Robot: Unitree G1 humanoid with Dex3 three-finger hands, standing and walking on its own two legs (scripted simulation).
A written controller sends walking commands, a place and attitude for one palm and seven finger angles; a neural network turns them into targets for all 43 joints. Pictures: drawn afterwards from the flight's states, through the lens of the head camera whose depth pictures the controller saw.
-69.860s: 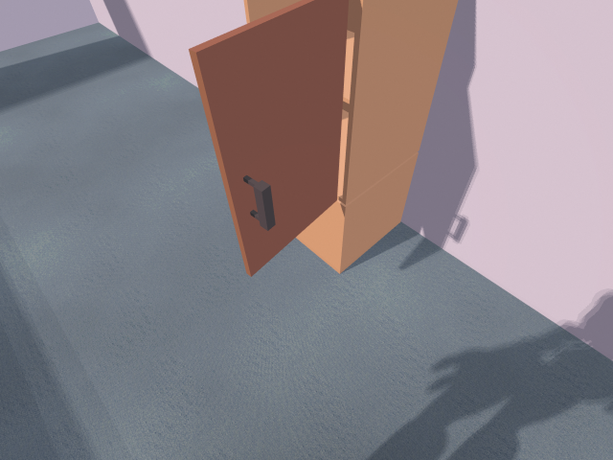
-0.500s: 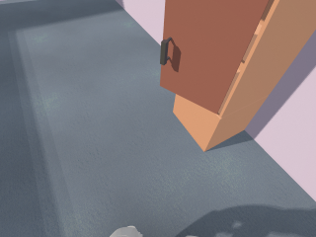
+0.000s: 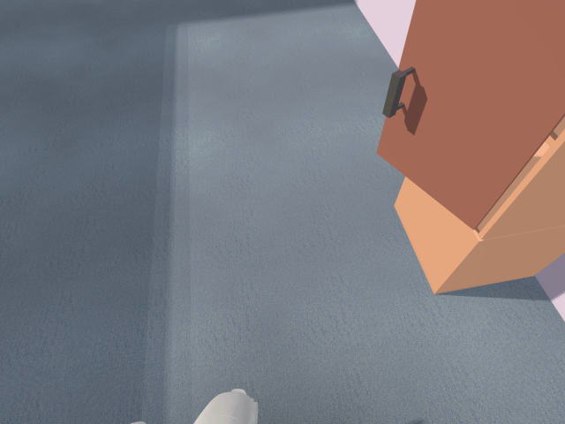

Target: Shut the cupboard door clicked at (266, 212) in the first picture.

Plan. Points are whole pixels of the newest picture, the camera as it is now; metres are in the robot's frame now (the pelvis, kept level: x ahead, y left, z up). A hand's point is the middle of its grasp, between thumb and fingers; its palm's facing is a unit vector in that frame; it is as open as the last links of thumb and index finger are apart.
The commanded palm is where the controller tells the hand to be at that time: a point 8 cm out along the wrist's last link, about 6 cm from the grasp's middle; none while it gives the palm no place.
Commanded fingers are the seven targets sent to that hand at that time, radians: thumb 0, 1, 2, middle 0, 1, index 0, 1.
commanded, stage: walk to a spot facing it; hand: left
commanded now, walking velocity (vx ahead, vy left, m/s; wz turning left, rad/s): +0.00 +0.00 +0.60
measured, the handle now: (399, 91) +0.87 -0.27 -0.08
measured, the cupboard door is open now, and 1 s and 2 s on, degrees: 26 26 26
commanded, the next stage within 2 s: turn to face it in 1.44 s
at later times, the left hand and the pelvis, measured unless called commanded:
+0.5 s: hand out of the picture +0.00 +0.19 -0.15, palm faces +0.38 -0.88 -0.30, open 7.4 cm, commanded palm none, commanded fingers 0.00 0.90 0.90 -0.20 -0.30 -0.20 -0.30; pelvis +0.03 -0.02 -0.01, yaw +21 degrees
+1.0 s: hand out of the picture +0.01 +0.26 -0.18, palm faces +0.64 -0.74 -0.21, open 7.4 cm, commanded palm none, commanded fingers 0.00 0.90 0.90 -0.20 -0.30 -0.20 -0.30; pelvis +0.11 +0.08 -0.01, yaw +38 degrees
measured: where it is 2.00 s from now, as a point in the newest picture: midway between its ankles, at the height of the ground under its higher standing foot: (227, 371)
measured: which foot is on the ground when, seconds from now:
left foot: up 0.00-0.12, down 0.14-0.38, up 0.40-0.80, down 0.82-1.00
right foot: down 0.00-0.14, up 0.16-0.36, down 0.38-0.82, up 0.84-1.00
